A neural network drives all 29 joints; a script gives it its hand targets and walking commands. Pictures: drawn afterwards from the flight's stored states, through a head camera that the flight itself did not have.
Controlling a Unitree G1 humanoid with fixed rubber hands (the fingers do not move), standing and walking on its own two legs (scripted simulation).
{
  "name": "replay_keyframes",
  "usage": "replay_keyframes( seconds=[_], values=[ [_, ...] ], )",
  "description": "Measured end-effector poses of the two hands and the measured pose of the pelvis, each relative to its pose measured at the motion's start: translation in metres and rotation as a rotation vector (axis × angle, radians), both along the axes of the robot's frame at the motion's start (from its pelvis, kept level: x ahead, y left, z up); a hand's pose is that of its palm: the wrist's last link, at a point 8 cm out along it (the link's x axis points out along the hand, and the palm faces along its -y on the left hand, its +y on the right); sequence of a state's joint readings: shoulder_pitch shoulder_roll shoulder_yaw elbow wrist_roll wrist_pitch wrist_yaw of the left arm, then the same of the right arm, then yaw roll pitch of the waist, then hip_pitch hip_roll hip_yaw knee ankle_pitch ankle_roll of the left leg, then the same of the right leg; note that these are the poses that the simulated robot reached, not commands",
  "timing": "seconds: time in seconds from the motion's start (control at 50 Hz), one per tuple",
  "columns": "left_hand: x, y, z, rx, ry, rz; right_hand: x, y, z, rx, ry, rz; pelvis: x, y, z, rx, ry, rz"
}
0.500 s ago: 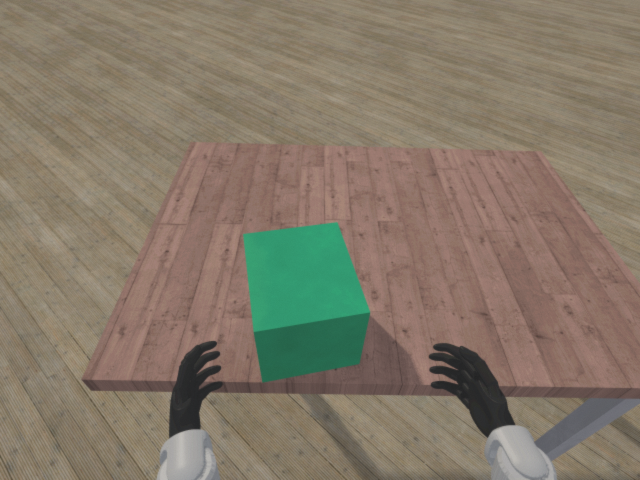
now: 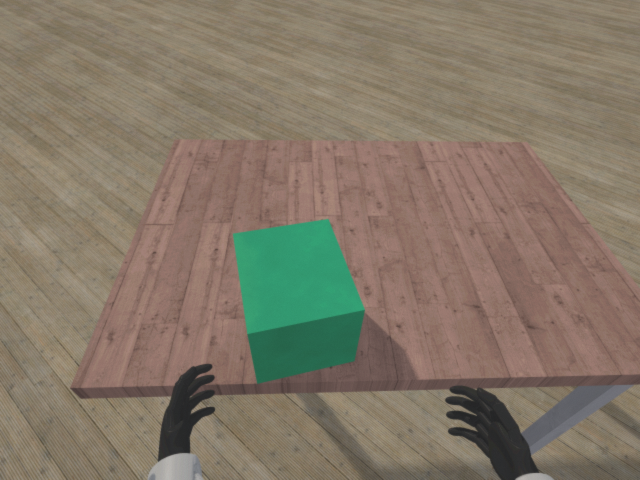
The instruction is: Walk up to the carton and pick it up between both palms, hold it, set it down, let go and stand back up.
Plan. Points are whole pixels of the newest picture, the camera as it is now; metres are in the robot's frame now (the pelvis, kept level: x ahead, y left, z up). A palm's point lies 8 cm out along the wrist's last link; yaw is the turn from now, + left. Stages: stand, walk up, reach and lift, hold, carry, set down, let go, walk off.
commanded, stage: set down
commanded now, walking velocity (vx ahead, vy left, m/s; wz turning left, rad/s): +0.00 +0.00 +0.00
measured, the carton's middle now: (294, 298) +0.42 +0.07 -0.05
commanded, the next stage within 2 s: let go in 1.72 s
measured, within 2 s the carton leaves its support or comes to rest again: neither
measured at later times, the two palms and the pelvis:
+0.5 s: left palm (155, 461) +0.17 +0.21 -0.03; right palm (499, 464) +0.19 -0.20 -0.05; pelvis +0.01 +0.01 +0.00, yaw +1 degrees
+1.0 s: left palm (149, 462) +0.17 +0.22 -0.05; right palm (498, 476) +0.18 -0.20 -0.06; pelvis +0.02 +0.01 +0.00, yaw +0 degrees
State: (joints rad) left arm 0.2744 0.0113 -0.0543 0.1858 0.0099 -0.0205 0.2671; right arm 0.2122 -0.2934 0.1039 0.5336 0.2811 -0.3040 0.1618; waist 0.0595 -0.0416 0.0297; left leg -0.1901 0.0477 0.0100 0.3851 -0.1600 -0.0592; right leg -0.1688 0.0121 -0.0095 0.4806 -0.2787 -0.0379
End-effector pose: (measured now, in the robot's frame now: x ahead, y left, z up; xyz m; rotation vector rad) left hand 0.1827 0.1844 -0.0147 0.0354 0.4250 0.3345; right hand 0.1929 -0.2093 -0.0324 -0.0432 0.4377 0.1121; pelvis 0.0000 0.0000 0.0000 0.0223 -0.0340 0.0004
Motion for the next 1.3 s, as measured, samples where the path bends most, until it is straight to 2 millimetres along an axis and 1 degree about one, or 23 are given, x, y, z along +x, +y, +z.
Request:
replay_keyframes(
  seconds=[0.08,0.14,0.26,0.34,0.4,0.5,0.64,0.74,0.88,1.02,1.18,1.3],
  values=[
    [0.005,0.002,-0.006,-0.006,0.038,-0.020,0.007,0.002,-0.002,-0.011,0.009,-0.002,0.007,0.002,0.001,-0.002,0.009,0.000],
    [0.003,0.005,-0.006,-0.001,0.040,-0.024,0.009,0.004,-0.001,-0.006,-0.002,-0.004,0.013,0.003,0.002,-0.007,0.015,-0.001],
    [-0.009,0.015,-0.011,0.017,0.059,-0.019,0.003,0.007,-0.003,-0.014,0.003,-0.007,0.019,0.004,0.004,-0.012,0.016,0.006],
    [-0.017,0.023,-0.019,0.013,0.097,-0.023,-0.001,0.006,-0.006,-0.030,0.017,-0.017,0.018,0.005,0.004,-0.014,0.019,0.008],
    [-0.020,0.027,-0.019,0.020,0.098,-0.020,-0.003,0.006,-0.006,-0.023,0.018,-0.027,0.017,0.005,0.004,-0.013,0.021,0.006],
    [-0.017,0.028,-0.020,0.018,0.116,-0.039,-0.004,0.007,-0.014,-0.025,0.057,-0.040,0.014,0.006,0.003,-0.011,0.012,0.009],
    [-0.009,0.024,-0.021,0.010,0.126,-0.071,-0.003,0.010,-0.015,-0.037,0.067,-0.045,0.014,0.006,0.003,-0.007,0.007,0.005],
    [-0.008,0.025,-0.025,0.009,0.158,-0.091,-0.004,0.008,-0.019,-0.055,0.096,-0.062,0.015,0.007,0.004,-0.008,0.002,0.002],
    [-0.013,0.032,-0.032,0.016,0.203,-0.109,-0.011,0.005,-0.021,-0.083,0.126,-0.082,0.016,0.008,0.005,-0.011,0.002,0.002],
    [-0.016,0.042,-0.037,0.021,0.239,-0.115,-0.016,0.010,-0.023,-0.090,0.149,-0.088,0.015,0.011,0.005,-0.011,0.008,-0.001],
    [-0.013,0.050,-0.040,0.026,0.278,-0.138,-0.018,0.016,-0.029,-0.095,0.178,-0.109,0.016,0.017,0.005,-0.012,0.013,-0.010],
    [-0.006,0.052,-0.039,0.035,0.291,-0.162,-0.018,0.015,-0.032,-0.104,0.194,-0.114,0.018,0.022,0.005,-0.014,0.013,-0.014]
  ],
)
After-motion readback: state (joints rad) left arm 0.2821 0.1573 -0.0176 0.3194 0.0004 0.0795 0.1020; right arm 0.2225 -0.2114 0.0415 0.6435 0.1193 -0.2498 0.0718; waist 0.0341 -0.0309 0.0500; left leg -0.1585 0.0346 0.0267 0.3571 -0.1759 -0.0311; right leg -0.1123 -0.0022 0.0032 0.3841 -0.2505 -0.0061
